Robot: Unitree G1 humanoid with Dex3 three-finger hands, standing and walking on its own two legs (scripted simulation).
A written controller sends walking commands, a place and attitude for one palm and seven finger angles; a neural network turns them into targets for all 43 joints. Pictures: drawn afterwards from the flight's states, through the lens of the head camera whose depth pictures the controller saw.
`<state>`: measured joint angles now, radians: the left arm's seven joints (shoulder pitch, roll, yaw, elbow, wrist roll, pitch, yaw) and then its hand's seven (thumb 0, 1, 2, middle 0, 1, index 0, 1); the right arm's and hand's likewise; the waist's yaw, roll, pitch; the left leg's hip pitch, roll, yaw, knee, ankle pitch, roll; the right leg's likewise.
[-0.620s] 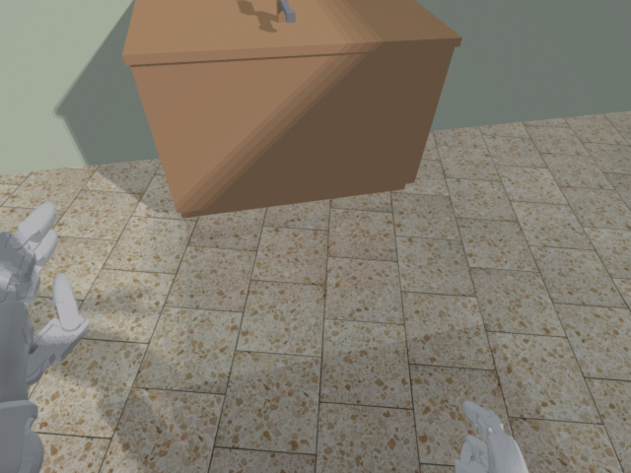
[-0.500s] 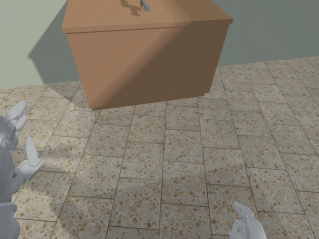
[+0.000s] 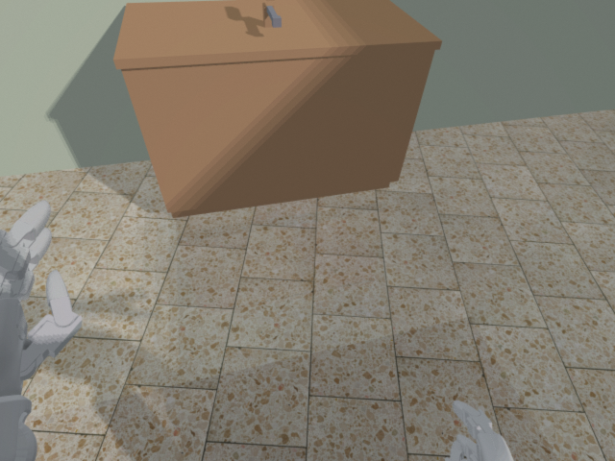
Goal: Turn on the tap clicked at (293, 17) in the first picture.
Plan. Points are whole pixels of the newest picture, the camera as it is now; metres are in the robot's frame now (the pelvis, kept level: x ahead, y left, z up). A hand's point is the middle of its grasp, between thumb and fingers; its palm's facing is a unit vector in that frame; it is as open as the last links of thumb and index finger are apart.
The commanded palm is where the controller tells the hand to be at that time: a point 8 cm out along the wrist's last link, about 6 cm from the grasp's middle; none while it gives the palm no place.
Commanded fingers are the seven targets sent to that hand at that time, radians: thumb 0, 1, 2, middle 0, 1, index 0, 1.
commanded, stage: walk to a spot facing it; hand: left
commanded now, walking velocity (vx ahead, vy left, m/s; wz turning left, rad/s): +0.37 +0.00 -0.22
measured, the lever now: (276, 21) +1.38 +0.19 +0.05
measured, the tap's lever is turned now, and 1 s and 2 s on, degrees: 0 0 0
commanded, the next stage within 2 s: take the last steps up to it in 1.68 s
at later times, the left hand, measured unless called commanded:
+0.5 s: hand (126, 226) +0.33 +0.24 +0.16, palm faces +0.38 -0.85 -0.36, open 7.4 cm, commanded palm +0.28 +0.27 +0.18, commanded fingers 0.00 0.90 0.90 -0.20 -0.30 -0.20 -0.30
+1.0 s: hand (265, 140) +0.51 +0.11 +0.16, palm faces +0.23 -0.82 -0.52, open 7.4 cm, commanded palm +0.45 +0.17 +0.18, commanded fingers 0.00 0.90 0.90 -0.20 -0.30 -0.20 -0.30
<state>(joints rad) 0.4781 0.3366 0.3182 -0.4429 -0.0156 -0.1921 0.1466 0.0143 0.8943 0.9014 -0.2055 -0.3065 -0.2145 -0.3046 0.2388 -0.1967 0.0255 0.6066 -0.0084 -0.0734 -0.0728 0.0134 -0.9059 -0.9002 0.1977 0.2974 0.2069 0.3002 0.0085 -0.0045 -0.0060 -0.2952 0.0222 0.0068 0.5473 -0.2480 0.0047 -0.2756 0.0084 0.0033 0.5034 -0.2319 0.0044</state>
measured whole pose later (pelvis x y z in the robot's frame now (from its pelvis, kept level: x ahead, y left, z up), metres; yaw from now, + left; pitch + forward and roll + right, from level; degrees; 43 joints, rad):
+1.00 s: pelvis +0.26 -0.09 -0.02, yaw -7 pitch -1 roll +1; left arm 0.48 0.38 0.40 -0.54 -0.01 -0.22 0.12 0.01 0.89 0.90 -0.21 -0.31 -0.22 -0.31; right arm 0.14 -0.22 -0.02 0.66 0.00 -0.02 -0.03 0.02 -0.91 -0.90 0.20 0.30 0.21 0.30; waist -0.03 0.03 0.12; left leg -0.53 0.10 0.02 1.41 -0.37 -0.03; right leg -0.36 -0.01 -0.23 0.66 -0.30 -0.12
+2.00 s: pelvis +0.56 -0.18 -0.01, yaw -3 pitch -2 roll +0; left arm 0.38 0.32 0.32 -0.50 0.00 -0.20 0.14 0.02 0.89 0.90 -0.21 -0.31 -0.21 -0.30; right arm 0.15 -0.23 -0.02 0.67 0.00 -0.06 -0.05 0.01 -0.91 -0.90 0.20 0.30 0.21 0.30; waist 0.00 0.04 0.10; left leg -0.44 0.08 0.04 1.20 -0.45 -0.02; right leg -0.34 -0.06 -0.19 0.64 -0.28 -0.04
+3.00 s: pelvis +0.76 -0.20 +0.01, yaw -3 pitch +0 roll +1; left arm 0.52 0.38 0.37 -0.55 -0.02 -0.24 0.15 0.01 0.89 0.90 -0.21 -0.31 -0.22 -0.31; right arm 0.18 -0.25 -0.05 0.62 0.00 -0.04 -0.06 0.01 -0.91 -0.90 0.19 0.30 0.20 0.30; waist -0.03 -0.01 0.08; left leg -0.52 0.09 0.06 0.98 -0.31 -0.03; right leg -0.23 -0.04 -0.19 0.47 -0.25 -0.07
